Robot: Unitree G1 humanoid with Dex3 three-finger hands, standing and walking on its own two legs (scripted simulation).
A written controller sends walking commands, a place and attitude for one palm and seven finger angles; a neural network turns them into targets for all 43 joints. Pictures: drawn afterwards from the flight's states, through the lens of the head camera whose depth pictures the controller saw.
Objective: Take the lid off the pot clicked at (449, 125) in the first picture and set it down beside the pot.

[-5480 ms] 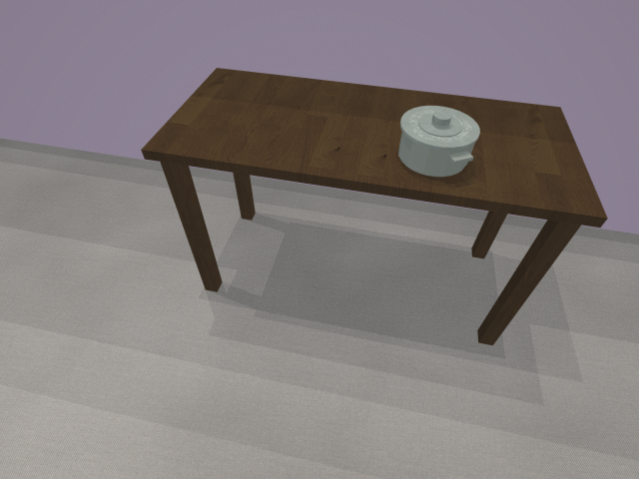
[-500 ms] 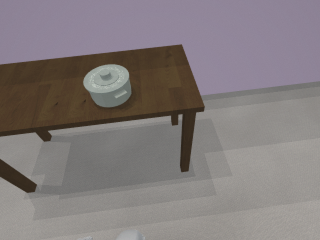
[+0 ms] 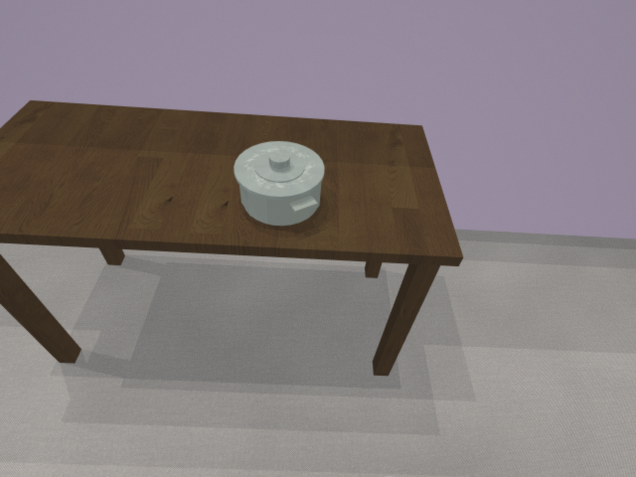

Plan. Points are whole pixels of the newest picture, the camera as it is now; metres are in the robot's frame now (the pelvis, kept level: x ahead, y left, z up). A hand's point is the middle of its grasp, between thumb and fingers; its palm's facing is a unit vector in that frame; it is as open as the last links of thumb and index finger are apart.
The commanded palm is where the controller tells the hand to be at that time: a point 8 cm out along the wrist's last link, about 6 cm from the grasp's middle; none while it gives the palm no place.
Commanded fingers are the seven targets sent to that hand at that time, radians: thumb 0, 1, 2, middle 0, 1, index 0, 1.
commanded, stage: take the last steps up to it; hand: left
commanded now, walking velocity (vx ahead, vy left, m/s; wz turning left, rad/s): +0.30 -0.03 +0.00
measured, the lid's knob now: (279, 159) +0.70 +0.13 -0.01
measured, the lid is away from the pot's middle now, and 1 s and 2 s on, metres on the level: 0.00 0.00 0.00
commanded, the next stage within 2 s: come to a stop and stand still in 0.44 s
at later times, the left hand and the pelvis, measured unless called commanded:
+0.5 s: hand out of the picture +0.15 +0.14 -0.17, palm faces +0.05 -0.98 -0.19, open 7.3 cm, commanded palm none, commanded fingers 0.00 0.90 0.90 -0.20 -0.30 -0.20 -0.30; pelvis +0.16 -0.03 +0.00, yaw +0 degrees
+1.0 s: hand (221, 419) +0.24 +0.16 -0.18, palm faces +0.03 -0.96 -0.28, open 7.4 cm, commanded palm none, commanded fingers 0.00 0.90 0.90 -0.20 -0.30 -0.20 -0.30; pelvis +0.20 -0.04 -0.01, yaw -2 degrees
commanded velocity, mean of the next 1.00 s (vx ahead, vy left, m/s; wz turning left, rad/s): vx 0.02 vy -0.04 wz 0.01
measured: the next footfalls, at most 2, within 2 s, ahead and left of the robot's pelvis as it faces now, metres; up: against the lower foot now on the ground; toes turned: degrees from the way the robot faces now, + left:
right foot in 0.20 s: +0.15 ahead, -0.14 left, +0.00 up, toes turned -6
left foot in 0.60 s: +0.30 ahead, +0.10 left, +0.00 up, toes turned +5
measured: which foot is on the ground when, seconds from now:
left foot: down 0.00-0.20, up 0.22-0.58, down 0.60-1.00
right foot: up 0.00-0.18, down 0.20-0.60, up 0.62-1.00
